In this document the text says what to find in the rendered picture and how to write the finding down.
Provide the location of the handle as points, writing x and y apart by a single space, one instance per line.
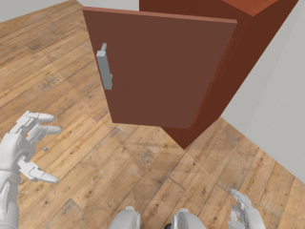
103 65

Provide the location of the left robot thigh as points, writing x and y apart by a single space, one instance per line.
126 219

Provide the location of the left robot hand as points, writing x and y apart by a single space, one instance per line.
14 144

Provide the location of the right robot shin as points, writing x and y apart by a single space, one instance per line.
182 210

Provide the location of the cupboard door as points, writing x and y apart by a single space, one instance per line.
161 63

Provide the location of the robot left forearm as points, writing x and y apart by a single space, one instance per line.
9 210

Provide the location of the right robot hand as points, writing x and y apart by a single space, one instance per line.
249 217

